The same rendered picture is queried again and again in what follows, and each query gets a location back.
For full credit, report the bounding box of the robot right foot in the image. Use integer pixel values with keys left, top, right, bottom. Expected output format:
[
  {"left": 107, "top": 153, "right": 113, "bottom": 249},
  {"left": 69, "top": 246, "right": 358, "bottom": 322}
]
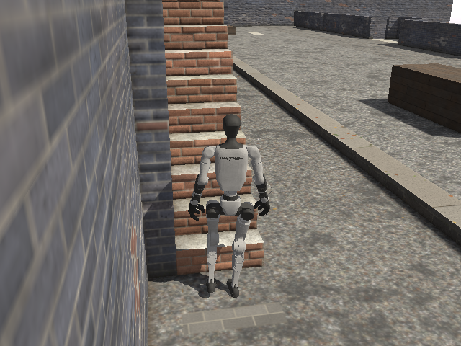
[{"left": 227, "top": 279, "right": 239, "bottom": 298}]

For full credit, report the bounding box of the right robot hand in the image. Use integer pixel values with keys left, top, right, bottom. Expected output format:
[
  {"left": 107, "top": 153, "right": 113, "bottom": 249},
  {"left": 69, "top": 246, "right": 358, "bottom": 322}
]
[{"left": 254, "top": 200, "right": 270, "bottom": 216}]

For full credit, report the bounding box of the left robot hand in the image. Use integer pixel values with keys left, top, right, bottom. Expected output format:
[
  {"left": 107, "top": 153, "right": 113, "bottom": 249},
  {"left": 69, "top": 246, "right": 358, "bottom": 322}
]
[{"left": 188, "top": 203, "right": 205, "bottom": 221}]

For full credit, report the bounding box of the robot head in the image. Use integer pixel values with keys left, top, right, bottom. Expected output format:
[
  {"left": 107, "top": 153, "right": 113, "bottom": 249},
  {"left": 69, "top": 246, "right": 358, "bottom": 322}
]
[{"left": 219, "top": 114, "right": 244, "bottom": 149}]

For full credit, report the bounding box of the robot left upper arm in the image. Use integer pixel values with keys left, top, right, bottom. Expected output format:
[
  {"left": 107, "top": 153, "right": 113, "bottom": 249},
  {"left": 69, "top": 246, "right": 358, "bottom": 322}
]
[{"left": 197, "top": 146, "right": 216, "bottom": 185}]

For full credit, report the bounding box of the robot right upper arm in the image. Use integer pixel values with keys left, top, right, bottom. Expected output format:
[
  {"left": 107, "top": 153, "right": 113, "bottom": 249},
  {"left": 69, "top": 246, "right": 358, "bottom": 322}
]
[{"left": 246, "top": 146, "right": 264, "bottom": 185}]

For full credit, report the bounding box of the left robot forearm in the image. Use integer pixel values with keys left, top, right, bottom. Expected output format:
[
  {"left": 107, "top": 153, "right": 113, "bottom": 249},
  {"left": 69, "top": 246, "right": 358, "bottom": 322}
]
[{"left": 190, "top": 175, "right": 205, "bottom": 205}]

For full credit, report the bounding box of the right robot forearm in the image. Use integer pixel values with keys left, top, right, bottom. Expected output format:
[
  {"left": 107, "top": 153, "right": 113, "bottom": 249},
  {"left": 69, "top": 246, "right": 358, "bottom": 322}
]
[{"left": 256, "top": 175, "right": 269, "bottom": 203}]

